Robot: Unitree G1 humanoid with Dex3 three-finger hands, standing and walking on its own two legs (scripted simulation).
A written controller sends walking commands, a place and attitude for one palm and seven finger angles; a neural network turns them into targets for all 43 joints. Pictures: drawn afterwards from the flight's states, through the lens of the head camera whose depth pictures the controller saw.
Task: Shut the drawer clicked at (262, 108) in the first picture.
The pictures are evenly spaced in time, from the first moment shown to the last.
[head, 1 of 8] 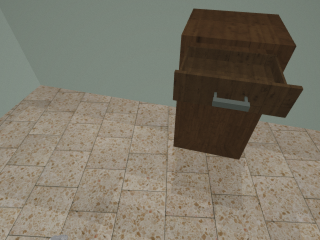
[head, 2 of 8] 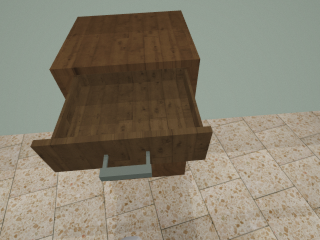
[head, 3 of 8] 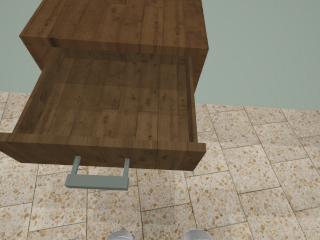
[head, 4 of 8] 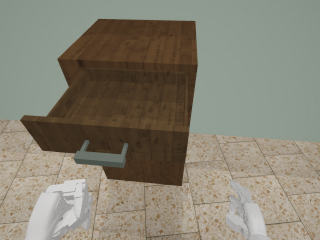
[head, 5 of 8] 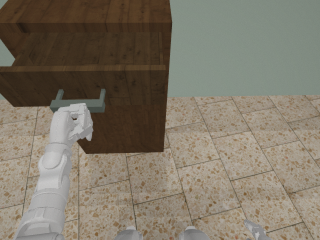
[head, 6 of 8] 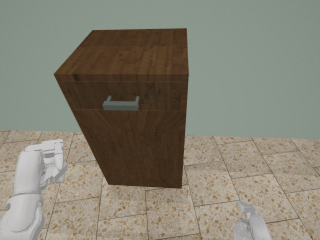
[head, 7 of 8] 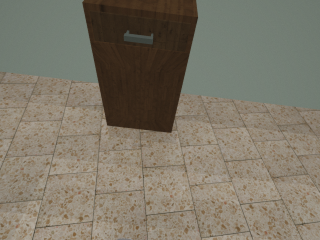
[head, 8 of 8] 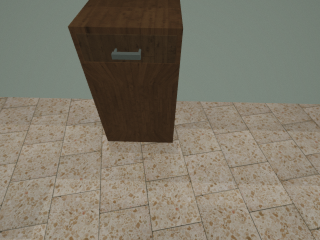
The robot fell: no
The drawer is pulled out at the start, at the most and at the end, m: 0.29 0.29 0.00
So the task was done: yes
